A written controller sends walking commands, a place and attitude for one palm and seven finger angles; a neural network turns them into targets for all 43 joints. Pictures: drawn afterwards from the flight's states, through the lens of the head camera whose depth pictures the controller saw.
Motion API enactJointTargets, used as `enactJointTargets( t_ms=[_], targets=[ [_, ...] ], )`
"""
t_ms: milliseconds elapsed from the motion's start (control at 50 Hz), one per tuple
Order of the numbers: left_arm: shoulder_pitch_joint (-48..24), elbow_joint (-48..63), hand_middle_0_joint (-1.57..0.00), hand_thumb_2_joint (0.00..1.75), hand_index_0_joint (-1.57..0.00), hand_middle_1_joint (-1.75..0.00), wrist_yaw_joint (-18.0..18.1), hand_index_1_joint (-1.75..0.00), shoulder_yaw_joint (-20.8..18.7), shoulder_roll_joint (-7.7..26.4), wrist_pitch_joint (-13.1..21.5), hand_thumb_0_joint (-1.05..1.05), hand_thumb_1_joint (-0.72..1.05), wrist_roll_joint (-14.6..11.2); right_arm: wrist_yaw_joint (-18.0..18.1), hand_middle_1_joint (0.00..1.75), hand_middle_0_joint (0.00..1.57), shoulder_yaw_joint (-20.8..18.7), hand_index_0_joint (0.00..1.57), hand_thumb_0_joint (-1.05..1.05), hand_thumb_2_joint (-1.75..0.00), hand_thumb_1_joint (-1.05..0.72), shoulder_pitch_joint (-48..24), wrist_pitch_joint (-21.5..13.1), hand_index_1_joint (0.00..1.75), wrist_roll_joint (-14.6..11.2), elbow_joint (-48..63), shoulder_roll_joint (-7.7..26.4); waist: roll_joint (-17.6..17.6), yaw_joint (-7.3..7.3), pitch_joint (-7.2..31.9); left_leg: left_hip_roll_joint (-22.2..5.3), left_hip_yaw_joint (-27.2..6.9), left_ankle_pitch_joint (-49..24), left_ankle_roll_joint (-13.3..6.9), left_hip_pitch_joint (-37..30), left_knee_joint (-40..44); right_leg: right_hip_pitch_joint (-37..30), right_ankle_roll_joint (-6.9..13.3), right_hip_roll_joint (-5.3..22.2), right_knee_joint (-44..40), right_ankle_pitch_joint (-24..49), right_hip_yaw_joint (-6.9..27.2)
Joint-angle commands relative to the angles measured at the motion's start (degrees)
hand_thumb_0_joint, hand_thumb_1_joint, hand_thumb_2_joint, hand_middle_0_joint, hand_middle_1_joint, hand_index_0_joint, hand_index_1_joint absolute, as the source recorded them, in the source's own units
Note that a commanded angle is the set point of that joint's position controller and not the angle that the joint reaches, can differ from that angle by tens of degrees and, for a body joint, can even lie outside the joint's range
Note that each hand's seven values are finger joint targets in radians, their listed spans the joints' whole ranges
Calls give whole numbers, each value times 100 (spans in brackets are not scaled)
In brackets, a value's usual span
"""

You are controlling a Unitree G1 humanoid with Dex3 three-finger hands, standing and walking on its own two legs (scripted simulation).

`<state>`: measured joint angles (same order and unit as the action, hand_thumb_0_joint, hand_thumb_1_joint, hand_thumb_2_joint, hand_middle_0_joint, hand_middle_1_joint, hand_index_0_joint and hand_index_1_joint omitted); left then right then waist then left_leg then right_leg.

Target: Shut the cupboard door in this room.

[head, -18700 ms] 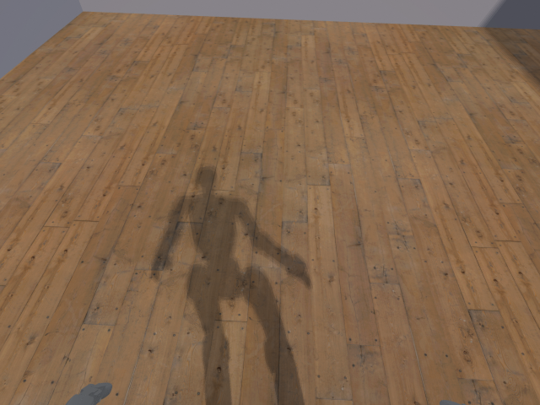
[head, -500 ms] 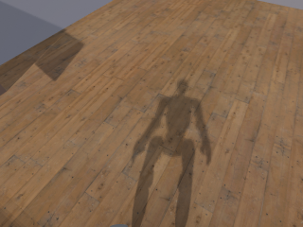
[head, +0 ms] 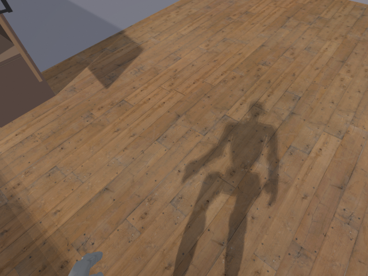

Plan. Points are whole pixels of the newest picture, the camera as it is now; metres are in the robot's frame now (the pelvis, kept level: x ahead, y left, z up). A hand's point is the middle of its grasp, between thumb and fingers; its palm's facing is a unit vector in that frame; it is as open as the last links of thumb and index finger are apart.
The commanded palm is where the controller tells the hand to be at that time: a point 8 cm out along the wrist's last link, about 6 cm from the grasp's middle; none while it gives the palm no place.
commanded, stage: turn or walk to find it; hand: left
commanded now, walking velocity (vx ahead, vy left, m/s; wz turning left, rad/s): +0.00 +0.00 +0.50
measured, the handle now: out of the picture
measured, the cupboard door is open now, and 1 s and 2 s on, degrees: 78 78 78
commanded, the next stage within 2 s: stand and wait in 1.52 s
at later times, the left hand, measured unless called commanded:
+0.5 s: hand out of the picture -0.06 +0.20 -0.17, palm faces +0.33 -0.91 -0.24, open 7.4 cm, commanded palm none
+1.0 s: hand out of the picture +0.12 +0.29 -0.15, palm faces +0.41 -0.89 -0.20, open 7.4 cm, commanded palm none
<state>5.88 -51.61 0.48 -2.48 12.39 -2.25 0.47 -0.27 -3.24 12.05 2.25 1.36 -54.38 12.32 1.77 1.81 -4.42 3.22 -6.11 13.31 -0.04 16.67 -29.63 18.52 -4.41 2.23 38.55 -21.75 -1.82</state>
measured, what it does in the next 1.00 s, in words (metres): walks ahead, turning left: right foot, then left foot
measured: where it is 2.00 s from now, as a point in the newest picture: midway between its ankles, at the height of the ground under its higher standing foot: (144, 223)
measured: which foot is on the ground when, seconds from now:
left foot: down 0.00-0.02, up 0.04-0.52, down 0.54-1.00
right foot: up 0.00-0.00, down 0.02-0.54, up 0.56-1.00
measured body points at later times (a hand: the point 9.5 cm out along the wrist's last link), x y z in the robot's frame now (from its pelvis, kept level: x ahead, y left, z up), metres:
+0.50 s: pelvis -0.03 +0.00 +0.00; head +0.01 +0.01 +0.44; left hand -0.07 +0.25 -0.15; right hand +0.13 -0.23 -0.15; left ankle -0.08 +0.11 -0.72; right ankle +0.00 -0.12 -0.73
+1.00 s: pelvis +0.09 +0.06 +0.00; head +0.12 +0.08 +0.45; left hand +0.10 +0.34 -0.13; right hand +0.13 -0.17 -0.15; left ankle -0.07 +0.10 -0.73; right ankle +0.25 -0.01 -0.69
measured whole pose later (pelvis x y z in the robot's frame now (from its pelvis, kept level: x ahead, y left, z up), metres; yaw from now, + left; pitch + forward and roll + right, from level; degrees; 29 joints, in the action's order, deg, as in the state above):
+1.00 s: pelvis +0.09 +0.06 +0.00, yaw +29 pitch +1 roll +0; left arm 5.2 -53.9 -2.2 -2.3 12.7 -0.7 1.3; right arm 0.3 -1.7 25.2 -3.2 1.1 -60.4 8.9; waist -0.6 3.8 -2.5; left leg 2.9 -4.2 20.3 -2.5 -2.3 -17.2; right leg 34.4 -5.4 6.6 49.4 -13.8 -3.9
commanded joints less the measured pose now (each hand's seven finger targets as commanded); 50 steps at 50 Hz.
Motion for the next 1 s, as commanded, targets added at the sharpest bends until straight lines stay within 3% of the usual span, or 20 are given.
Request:
enactJointTargets(
  t_ms=[0, 20, 40, 60, 80, 140, 260, 380, 420, 460, 480, 500, 520, 540, 580, 640, 740, 880, 940, 980],
  targets=[
    [1027, 179, -20, 90, -20, -30, 144, -30, -312, 1304, 291, 0, 90, 79, 19, 30, 20, -259, 20, 0, -90, -90, -27, -118, 30, -109, 512, 540, -1325, -465, 1132, -175, -291, 432, 34, 1413, -1186, -2435, 524, 1660, -2097, 1596, 1451],
    [997, 237, -20, 90, -20, -30, 154, -30, -342, 1507, 272, 0, 90, 79, 41, 30, 20, -272, 20, 0, -90, -90, -189, -90, 30, -72, 647, 592, -1772, -513, 859, 116, 151, 2135, 201, 1749, -2383, -1832, 1200, 2629, -2158, 2315, 2228],
    [778, 326, -20, 90, -20, -30, 170, -30, -311, 1296, 257, 0, 90, 45, 31, 30, 20, -323, 20, 0, -90, -90, -107, -6, 30, -25, 529, 762, -1193, -391, 684, -124, -109, 1888, 160, 1555, -3280, -1133, 1381, 2495, -2246, 1754, 1839],
    [379, 407, -20, 90, -20, -30, 182, -30, -303, 1087, 272, 0, 90, 38, -6, 30, 20, -348, 20, 0, -90, -90, 17, 64, 30, 3, 379, 730, -1429, -226, 371, -243, -162, 1596, 167, 1548, -3707, -625, 1281, 2205, -2438, 1022, 1593],
    [137, 488, -20, 90, -20, -30, 177, -30, -261, 975, 236, 0, 90, 28, -34, 30, 20, -361, 20, 0, -90, -90, 124, 100, 30, 7, 298, 699, -1180, -87, 194, -294, -42, 1328, 191, 1566, -3967, -510, 1123, 1947, -2399, 864, 1316],
    [153, 482, -20, 90, -20, -30, 133, -30, -170, 734, 307, 0, 90, 34, -98, 30, 20, -303, 20, 0, -90, -90, 364, 123, 30, 9, 117, 582, -1139, -14, 214, -359, 238, 676, 344, 1575, -4193, -770, 914, 1455, -2139, 1685, 300],
    [792, 241, -20, 90, -20, -30, 149, -30, -235, 889, 311, 0, 90, 75, -84, 30, 20, -235, 20, 0, -90, -90, -111, 132, 30, -16, 183, 545, -1119, -290, 296, -578, 471, 931, 499, 1538, -3432, -1293, 1120, 1767, -1993, 2342, 93],
    [1050, 67, -20, 90, -20, -30, 125, -30, -322, 1130, 248, 0, 90, 126, -71, 30, 20, -117, 20, 0, -90, -90, -483, 23, 30, -87, 302, 425, -1361, -476, 542, -580, 914, 1389, 407, 869, -1743, -1585, 1250, 1965, -1546, 3215, -164],
    [1059, 16, -20, 90, -20, -30, 94, -30, -350, 1197, 247, 0, 90, 128, -75, 30, 20, -86, 20, 0, -90, -90, -428, -24, 30, -78, 327, 411, -1356, -457, 674, -542, 1100, 1301, 336, 545, -1216, -1527, 1163, 2021, -1574, 2530, -174],
    [897, -17, -20, 90, -20, -30, 51, -30, -372, 1259, 235, 0, 90, 111, -93, 30, 20, -97, 20, 0, -90, -90, -148, -77, 30, -39, 305, 476, -1252, -233, 752, -534, 1304, 869, 251, -187, -424, -1045, 922, 1992, -1489, 916, -380],
    [773, -9, -20, 90, -20, -30, 28, -30, -367, 1205, 216, 0, 90, 80, -113, 30, 20, -133, 20, 0, -90, -90, 152, -120, 30, -22, 245, 606, -780, -38, 836, -559, 1220, 583, 174, -1002, 237, -366, 686, 1846, -1049, -107, -634],
    [712, 96, -20, 90, -20, -30, -17, -30, -336, 952, 184, 0, 90, 49, -91, 30, 20, -256, 20, 0, -90, -90, 530, -173, 30, 1, 166, 1062, 412, 224, 847, -1191, -38, 1343, -176, -1756, 985, 813, 340, 1327, 69, -1004, -952],
    [382, 409, -20, 90, -20, -30, -91, -30, -226, 550, 162, 0, 90, 44, -62, 30, 20, -397, 20, 0, -90, -90, 910, -195, 30, 55, 115, 1668, 2054, 465, 455, -2504, -2126, 2004, -779, -1996, 1728, 2315, -11, 454, 1669, -1733, -1190],
    [-152, 566, -20, 90, -20, -30, -117, -30, -168, 647, 164, 0, 90, 106, -37, 30, 20, -396, 20, 0, -90, -90, 1160, -198, 30, 25, -30, 1756, 1326, 596, 164, -2878, -2372, 2134, -1168, -1682, 1997, 2644, 104, 600, 2231, -1431, -470],
    [-292, 444, -20, 90, -20, -30, -160, -30, -236, 664, 204, 0, 90, 114, 48, 30, 20, -270, 20, 0, -90, -90, 708, -252, 30, 5, 48, 1316, 1259, 303, -159, -2335, -2008, 2410, -1001, -1034, 2103, 2567, 122, 723, 2714, -541, -96],
    [338, 70, -20, 90, -20, -30, -257, -30, -210, 649, 268, 0, 90, 124, 61, 30, 20, -118, 20, 0, -90, -90, 305, -434, 30, -21, 196, 991, 581, -75, -104, -1672, -923, 817, -766, -989, 1912, 2150, 35, 612, 2741, 500, -80],
    [279, 73, -20, 90, -20, -30, -237, -30, -175, 621, 295, 0, 90, 120, 57, 30, 20, -118, 20, 0, -90, -90, 854, -570, 30, -91, -1, 896, 450, -38, 80, -1468, -561, -961, -836, -1620, 1775, 2357, -165, 541, 2643, 978, -137],
    [-809, 461, -20, 90, -20, -30, -239, -30, -88, 509, 380, 0, 90, 58, 129, 30, 20, -135, 20, 0, -90, -90, 1535, -636, 30, -49, -321, 749, 469, 254, -187, -1676, -934, -2086, -1109, -2141, 1620, 2795, -194, 568, 1647, 818, -99],
    [-1160, 590, -20, 90, -20, -30, -256, -30, -41, 363, 446, 0, 90, 31, 159, 30, 20, -128, 20, 0, -90, -90, 1676, -641, 30, -14, -422, 736, 586, 320, -198, -1595, -877, -2682, -1052, -2116, 1362, 2382, -75, 434, 746, 743, -229],
    [-1019, 553, -20, 90, -20, -30, -248, -30, -46, 345, 481, 0, 90, 13, 161, 30, 20, -144, 20, 0, -90, -90, 1553, -632, 30, 6, -456, 778, 674, 225, -119, -1560, -822, -2944, -989, -1811, 1190, 1592, 60, 288, 190, 644, -365]
  ],
)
